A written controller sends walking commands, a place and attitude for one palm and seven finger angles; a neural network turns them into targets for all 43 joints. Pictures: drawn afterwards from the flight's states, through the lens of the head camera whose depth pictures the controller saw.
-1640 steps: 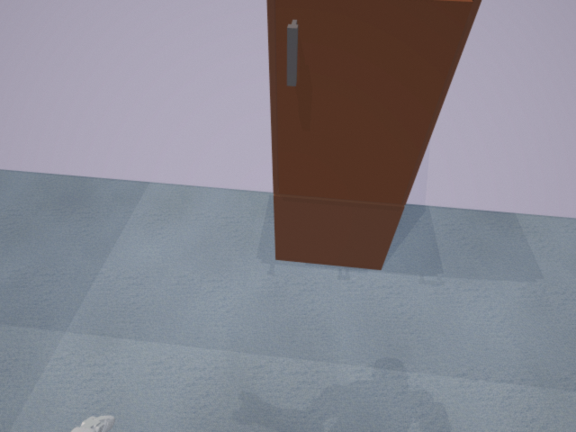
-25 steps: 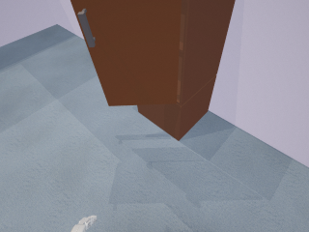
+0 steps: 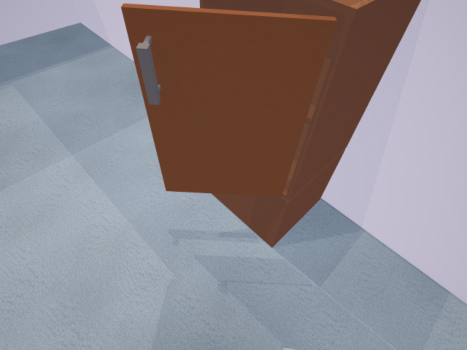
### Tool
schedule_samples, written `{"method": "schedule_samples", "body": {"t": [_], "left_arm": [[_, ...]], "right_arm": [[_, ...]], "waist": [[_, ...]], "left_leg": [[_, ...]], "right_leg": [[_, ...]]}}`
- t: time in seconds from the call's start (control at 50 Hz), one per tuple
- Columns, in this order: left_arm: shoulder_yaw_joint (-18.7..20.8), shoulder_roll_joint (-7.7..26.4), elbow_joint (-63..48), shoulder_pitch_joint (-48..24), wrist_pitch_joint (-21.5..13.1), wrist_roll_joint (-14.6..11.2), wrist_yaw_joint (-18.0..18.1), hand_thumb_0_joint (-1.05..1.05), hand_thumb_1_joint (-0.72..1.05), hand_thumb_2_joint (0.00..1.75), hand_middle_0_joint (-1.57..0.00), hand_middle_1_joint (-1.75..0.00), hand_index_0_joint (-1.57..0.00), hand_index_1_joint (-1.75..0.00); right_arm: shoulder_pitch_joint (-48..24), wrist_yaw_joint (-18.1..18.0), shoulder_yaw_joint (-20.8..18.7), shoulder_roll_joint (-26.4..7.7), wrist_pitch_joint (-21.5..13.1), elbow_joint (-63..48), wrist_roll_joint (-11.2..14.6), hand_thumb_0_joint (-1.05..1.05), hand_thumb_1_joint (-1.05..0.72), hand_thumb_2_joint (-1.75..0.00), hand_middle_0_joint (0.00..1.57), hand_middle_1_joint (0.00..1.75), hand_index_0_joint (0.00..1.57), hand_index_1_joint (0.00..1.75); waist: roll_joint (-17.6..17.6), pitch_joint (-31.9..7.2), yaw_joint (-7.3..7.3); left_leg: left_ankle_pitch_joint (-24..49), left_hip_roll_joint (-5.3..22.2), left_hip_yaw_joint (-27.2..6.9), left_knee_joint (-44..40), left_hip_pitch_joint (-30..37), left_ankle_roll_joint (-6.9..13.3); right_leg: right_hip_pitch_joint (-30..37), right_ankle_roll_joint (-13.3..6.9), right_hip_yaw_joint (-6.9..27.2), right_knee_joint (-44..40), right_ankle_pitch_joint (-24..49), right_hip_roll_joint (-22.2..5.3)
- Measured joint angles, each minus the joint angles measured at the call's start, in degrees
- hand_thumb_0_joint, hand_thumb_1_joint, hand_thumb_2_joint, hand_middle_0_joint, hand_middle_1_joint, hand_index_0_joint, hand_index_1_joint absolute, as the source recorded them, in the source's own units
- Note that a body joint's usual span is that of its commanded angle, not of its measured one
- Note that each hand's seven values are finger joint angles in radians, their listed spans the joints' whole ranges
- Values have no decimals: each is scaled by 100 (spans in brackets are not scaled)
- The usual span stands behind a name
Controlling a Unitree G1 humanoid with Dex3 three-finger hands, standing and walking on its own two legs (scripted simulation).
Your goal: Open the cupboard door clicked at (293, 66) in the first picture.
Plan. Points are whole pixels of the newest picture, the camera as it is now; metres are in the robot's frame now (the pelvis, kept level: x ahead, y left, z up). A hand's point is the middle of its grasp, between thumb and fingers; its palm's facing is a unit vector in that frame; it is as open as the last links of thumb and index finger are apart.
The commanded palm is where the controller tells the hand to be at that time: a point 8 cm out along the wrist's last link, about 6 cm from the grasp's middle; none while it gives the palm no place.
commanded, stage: come to a stop and stand still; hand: left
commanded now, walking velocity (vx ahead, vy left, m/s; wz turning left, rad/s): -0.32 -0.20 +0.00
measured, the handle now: (151, 71) +0.61 +0.23 +0.14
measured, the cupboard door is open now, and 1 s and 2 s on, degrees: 43 43 43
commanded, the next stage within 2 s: look again from close up in 1.40 s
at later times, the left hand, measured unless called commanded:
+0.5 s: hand out of the picture +0.14 +0.18 -0.18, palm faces +0.06 -0.98 -0.20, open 7.3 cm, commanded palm none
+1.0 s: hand out of the picture +0.05 +0.15 -0.17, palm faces +0.03 -0.98 -0.19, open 7.3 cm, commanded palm none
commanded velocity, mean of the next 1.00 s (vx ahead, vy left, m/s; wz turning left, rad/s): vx -0.09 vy -0.01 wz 0.00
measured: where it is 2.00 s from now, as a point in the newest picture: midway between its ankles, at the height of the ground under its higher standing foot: outside the picture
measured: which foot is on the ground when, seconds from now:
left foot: down 0.00-0.26, up 0.28-0.48, down 0.50-1.00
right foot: up 0.00-0.18, down 0.20-0.52, up 0.54-0.80, down 0.82-1.00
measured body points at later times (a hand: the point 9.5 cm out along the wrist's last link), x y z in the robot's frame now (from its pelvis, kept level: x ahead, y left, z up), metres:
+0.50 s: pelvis +0.06 +0.00 +0.00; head +0.11 +0.01 +0.44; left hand +0.14 +0.23 -0.16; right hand +0.11 -0.25 -0.16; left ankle +0.05 +0.11 -0.73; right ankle +0.09 -0.14 -0.73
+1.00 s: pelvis +0.05 -0.02 +0.01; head +0.06 -0.03 +0.46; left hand +0.05 +0.20 -0.15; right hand +0.07 -0.25 -0.16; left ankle +0.05 +0.11 -0.73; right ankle +0.00 -0.14 -0.73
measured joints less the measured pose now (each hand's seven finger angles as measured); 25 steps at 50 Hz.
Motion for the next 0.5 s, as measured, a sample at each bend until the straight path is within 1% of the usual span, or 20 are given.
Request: {"method": "schedule_samples", "body": {"t": [0.04, 0.08, 0.14, 0.18, 0.2, 0.22, 0.24, 0.26, 0.28, 0.3, 0.34, 0.38, 0.4, 0.44, 0.48, 0.5], "left_arm": [[-4, -28, -155, -179, -16, 0, 4, 0, 92, 90, -20, -30, -20, -30], [5, 30, -234, -342, 13, 18, 102, 1, 94, 90, -20, -30, -20, -30], [-2, 146, -325, -525, 23, -22, 132, 2, 95, 90, -20, -30, -20, -30], [-12, 201, -384, -588, 29, -27, 132, 1, 95, 90, -20, -30, -20, -30], [-17, 228, -407, -597, 24, -21, 134, 1, 95, 90, -20, -30, -20, -30], [-24, 218, -409, -622, 26, -13, 143, 1, 94, 90, -20, -30, -20, -30], [-39, 194, -413, -655, 33, -8, 147, 1, 94, 90, -20, -30, -20, -30], [-57, 164, -423, -691, 35, -13, 150, 1, 94, 90, -20, -30, -20, -30], [-71, 133, -436, -735, 28, -21, 160, 1, 93, 90, -20, -30, -20, -30], [-81, 103, -454, -788, 25, -24, 176, 0, 93, 90, -20, -30, -20, -30], [-80, 40, -508, -905, 37, -19, 212, 0, 92, 90, -20, -30, -20, -30], [-64, -13, -570, -1003, 61, -10, 228, 0, 92, 90, -20, -30, -20, -30], [-38, -18, -605, -1040, 70, -9, 242, 0, 92, 90, -20, -30, -20, -30], [-10, 9, -656, -1093, 92, 1, 239, 0, 93, 90, -20, -30, -20, -30], [10, 61, -680, -1105, 119, -10, 228, 0, 92, 90, -20, -30, -21, -30], [15, 78, -693, -1083, 138, -28, 219, 0, 92, 90, -20, -30, -21, -30]], "right_arm": [[149, -44, -11, -39, 0, 65, 10, 0, -94, -90, 20, 29, 20, 30], [286, -45, 33, -41, 46, 158, 1, 0, -95, -90, 20, 29, 20, 30], [442, -56, 95, 11, 180, 317, 5, 0, -94, -90, 20, 29, 20, 30], [512, -58, 104, 61, 287, 422, 23, 0, -93, -90, 20, 29, 20, 30], [540, -55, 97, 88, 337, 461, 41, 0, -93, -90, 20, 29, 20, 30], [538, -47, 81, 87, 390, 488, 65, 0, -93, -90, 20, 29, 20, 30], [522, -37, 56, 73, 439, 491, 88, 0, -92, -90, 20, 29, 20, 30], [500, -28, 31, 55, 484, 477, 108, 0, -92, -90, 20, 29, 20, 30], [472, -21, 8, 39, 529, 459, 124, 0, -92, -90, 20, 29, 20, 30], [438, -16, -14, 27, 575, 443, 138, 0, -92, -90, 20, 29, 20, 30], [341, -19, -48, 1, 650, 409, 165, 0, -91, -90, 20, 29, 20, 30], [219, -18, -73, -37, 697, 366, 175, 0, -91, -90, 20, 29, 19, 30], [159, -14, -85, -54, 709, 335, 172, 0, -91, -90, 20, 29, 19, 30], [48, -3, -104, -86, 704, 257, 161, 0, -91, -90, 20, 29, 19, 30], [-31, 11, -109, -122, 661, 168, 144, 0, -91, -90, 19, 29, 19, 30], [-35, 22, -107, -160, 621, 115, 128, 0, -91, -90, 19, 29, 19, 30]], "waist": [[52, -31, -28], [81, -49, -71], [118, -39, -147], [123, -34, -161], [107, -44, -159], [162, -42, -163], [241, -31, -198], [317, -11, -248], [363, 14, -290], [378, 46, -309], [347, 136, -289], [286, 219, -251], [245, 247, -232], [155, 279, -205], [75, 279, -204], [91, 250, -207]], "left_leg": [[58, -47, 10, -297, 215, 27], [60, -63, -3, -465, 380, 10], [-110, -44, -52, -388, 503, -69], [-327, -24, -46, -162, 527, -141], [-459, -22, -22, -10, 515, -183], [-586, 29, -13, 139, 486, -225], [-623, 85, -37, 249, 444, -268], [-606, 120, -116, 373, 376, -300], [-847, 122, -221, 621, 272, -333], [-1178, 90, -342, 990, 136, -356], [-1646, -22, -555, 1730, -118, -391], [-1815, -114, -675, 2086, -274, -436], [-1804, -141, -699, 2077, -308, -462], [-1581, -159, -690, 1727, -282, -503], [-989, -137, -639, 962, -107, -514], [-459, -69, -620, 487, 28, -482]], "right_leg": [[-207, 48, -11, -367, 226, -38], [-213, 102, -13, -1030, 425, -39], [61, 143, -21, -2086, 656, 8], [360, 144, -36, -2762, 1030, 36], [505, 111, -20, -2997, 1176, 39], [563, 75, -22, -3032, 975, 80], [567, 43, -46, -2993, 770, 123], [554, 14, -84, -2941, 639, 155], [549, -8, -123, -2914, 572, 166], [556, -25, -153, -2922, 559, 162], [605, -35, -177, -3013, 617, 134], [673, -25, -188, -3159, 706, 96], [696, -6, -192, -3227, 751, 73], [717, 46, -202, -3310, 818, 27], [684, 117, -215, -3256, 815, -11], [638, 157, -240, -3156, 773, 8]]}}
